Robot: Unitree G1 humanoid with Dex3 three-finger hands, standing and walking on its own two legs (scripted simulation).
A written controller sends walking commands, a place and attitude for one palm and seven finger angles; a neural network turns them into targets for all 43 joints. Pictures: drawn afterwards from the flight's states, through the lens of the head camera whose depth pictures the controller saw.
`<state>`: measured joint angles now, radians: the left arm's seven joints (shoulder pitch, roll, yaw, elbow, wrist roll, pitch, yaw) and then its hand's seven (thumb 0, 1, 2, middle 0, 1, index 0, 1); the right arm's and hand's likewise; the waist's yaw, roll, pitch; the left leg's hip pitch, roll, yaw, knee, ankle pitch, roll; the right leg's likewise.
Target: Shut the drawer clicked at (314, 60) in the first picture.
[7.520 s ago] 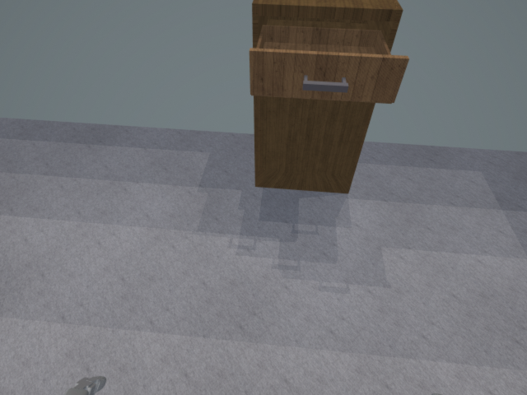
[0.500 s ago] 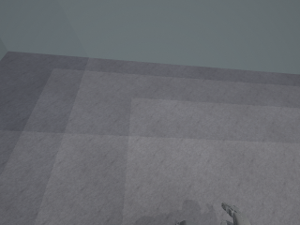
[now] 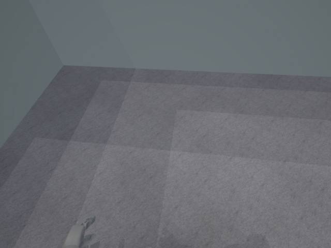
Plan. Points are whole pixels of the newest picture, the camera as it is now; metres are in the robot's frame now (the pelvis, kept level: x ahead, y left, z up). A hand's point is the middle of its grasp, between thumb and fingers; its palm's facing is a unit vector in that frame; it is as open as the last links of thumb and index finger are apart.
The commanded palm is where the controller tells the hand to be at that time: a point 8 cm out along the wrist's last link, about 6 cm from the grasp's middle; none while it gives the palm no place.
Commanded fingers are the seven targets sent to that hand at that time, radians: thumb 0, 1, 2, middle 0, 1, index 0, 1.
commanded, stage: turn to face it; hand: left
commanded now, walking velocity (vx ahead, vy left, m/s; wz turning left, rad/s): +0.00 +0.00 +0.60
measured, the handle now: out of the picture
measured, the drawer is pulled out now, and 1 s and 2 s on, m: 0.28 0.28 0.28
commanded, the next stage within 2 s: none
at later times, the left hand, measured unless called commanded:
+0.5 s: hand out of the picture -0.10 +0.22 -0.18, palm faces +0.40 -0.88 -0.27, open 7.4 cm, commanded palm none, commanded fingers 0.00 0.90 0.90 -0.20 -0.30 -0.20 -0.30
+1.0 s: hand out of the picture -0.04 +0.28 -0.14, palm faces +0.57 -0.78 -0.26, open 7.4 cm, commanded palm none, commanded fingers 0.00 0.90 0.90 -0.20 -0.30 -0.20 -0.30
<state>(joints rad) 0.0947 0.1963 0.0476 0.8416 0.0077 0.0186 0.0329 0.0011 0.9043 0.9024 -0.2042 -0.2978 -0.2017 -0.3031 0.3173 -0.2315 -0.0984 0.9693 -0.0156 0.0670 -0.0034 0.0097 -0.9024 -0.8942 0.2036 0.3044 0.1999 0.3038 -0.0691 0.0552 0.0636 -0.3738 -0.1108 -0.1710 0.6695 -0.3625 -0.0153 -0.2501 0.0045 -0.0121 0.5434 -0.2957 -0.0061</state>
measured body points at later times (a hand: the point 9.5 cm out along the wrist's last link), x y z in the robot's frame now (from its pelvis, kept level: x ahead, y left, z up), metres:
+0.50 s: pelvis -0.02 +0.02 -0.01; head +0.01 +0.05 +0.44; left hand -0.12 +0.27 -0.16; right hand +0.20 -0.18 -0.12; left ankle -0.06 +0.12 -0.74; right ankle -0.01 -0.10 -0.73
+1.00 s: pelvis -0.04 +0.03 +0.01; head -0.01 +0.06 +0.46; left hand -0.07 +0.32 -0.12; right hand +0.12 -0.16 -0.14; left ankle -0.06 +0.12 -0.73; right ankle +0.05 -0.10 -0.68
